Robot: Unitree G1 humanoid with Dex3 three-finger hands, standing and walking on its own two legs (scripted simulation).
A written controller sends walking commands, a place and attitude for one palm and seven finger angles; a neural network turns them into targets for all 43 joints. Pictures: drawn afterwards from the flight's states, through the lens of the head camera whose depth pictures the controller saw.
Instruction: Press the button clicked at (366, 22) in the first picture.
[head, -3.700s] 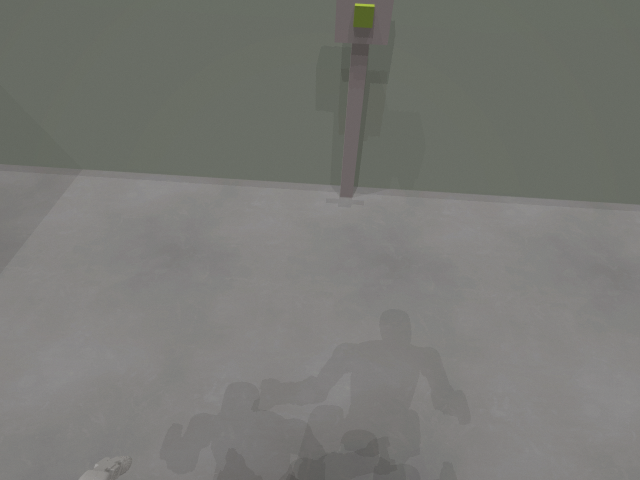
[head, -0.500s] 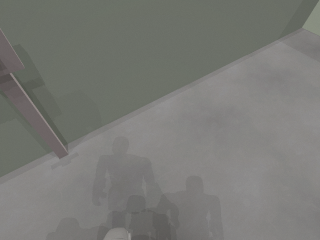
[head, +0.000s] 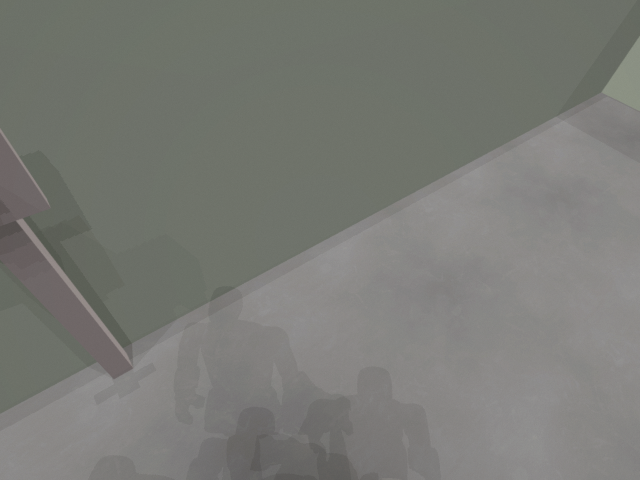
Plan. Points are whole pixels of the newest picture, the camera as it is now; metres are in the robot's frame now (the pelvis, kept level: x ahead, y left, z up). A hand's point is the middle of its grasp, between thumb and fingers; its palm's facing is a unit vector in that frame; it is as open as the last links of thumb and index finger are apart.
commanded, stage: turn to face it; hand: left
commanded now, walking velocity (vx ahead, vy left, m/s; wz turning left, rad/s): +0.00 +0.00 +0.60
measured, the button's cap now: out of the picture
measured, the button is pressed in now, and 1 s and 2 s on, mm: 0 0 0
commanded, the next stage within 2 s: take the last steps up to it in 1.10 s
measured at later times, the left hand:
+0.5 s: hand out of the picture +0.04 +0.15 -0.14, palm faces +0.33 -0.90 -0.29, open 7.4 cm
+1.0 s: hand out of the picture -0.08 +0.18 -0.17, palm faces +0.57 -0.78 -0.27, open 7.4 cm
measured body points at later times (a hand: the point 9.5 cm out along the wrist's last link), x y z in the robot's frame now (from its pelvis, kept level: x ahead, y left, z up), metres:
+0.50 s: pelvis +0.01 -0.06 +0.00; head +0.05 -0.08 +0.45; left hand +0.02 +0.20 -0.12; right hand +0.14 -0.29 -0.16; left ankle -0.04 +0.09 -0.66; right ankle +0.03 -0.14 -0.74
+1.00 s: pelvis -0.01 -0.03 +0.00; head +0.02 -0.01 +0.45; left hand -0.11 +0.22 -0.15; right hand +0.22 -0.18 -0.14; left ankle -0.06 +0.07 -0.74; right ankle +0.07 -0.16 -0.69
